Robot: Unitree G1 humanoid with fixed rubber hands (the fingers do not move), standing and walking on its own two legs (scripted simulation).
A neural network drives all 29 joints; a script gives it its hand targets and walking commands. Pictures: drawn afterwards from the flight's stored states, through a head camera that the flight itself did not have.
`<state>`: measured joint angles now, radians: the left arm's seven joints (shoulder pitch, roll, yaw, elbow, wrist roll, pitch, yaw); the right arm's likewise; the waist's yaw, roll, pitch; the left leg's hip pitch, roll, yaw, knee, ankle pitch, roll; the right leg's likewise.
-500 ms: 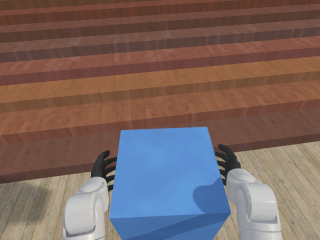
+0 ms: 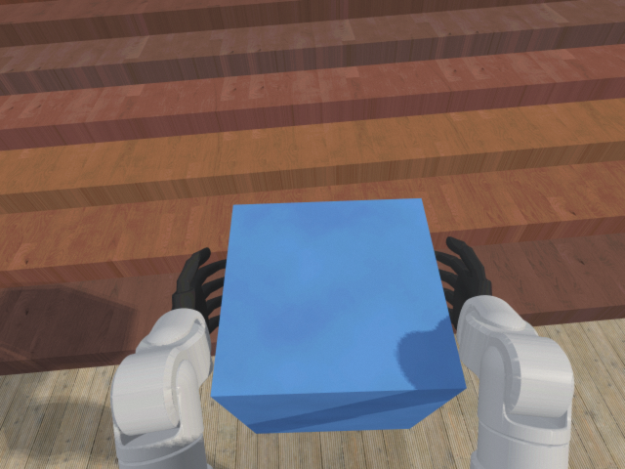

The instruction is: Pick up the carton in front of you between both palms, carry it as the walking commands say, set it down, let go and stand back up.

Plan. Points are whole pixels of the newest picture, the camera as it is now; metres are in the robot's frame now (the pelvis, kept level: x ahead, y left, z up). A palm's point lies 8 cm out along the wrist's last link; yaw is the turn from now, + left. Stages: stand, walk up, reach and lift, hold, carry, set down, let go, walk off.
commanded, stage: carry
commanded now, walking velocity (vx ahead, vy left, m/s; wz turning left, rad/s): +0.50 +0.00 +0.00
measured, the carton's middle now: (330, 328) +0.30 +0.01 +0.04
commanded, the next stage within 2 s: none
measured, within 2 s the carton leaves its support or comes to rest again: neither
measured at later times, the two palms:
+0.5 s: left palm (243, 91) +0.71 +0.16 +0.13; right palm (414, 89) +0.69 -0.14 +0.14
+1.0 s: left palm (255, 18) +1.06 +0.17 +0.13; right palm (381, 11) +1.07 -0.13 +0.13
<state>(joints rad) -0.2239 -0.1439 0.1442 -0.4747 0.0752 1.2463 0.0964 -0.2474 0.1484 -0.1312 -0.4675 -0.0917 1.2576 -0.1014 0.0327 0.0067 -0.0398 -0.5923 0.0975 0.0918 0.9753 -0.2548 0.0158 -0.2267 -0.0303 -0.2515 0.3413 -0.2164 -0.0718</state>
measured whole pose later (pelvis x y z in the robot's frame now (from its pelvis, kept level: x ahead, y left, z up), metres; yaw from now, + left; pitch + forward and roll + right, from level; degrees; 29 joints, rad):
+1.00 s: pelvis +0.68 +0.01 +0.00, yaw -2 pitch +6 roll +2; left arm -0.73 -0.04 0.31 -0.17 0.00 1.27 0.15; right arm -0.77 0.08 -0.27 -0.16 -0.12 1.28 -0.13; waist 0.07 -0.01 0.09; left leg -0.91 -0.01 0.14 1.16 -0.49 0.13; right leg -0.05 -0.05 -0.08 0.40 -0.34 -0.04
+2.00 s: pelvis +1.34 +0.03 +0.26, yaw -2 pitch +3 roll +2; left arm -0.81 -0.01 0.34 0.13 0.10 1.34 0.11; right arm -0.79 0.00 -0.21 0.16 -0.03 1.30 -0.16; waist -0.15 -0.02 0.03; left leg -0.49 -0.01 0.19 0.79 -0.36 0.09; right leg -0.65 0.02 0.06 1.65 -0.27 -0.08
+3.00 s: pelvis +1.95 +0.01 +0.48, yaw -3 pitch +4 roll +1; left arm -0.82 0.01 0.32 0.09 0.10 1.36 0.11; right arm -0.80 0.00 -0.21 0.14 -0.02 1.31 -0.16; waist -0.11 -0.04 0.01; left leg -0.43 0.01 0.17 0.71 -0.34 0.07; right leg -0.75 0.00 0.03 1.69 -0.30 -0.08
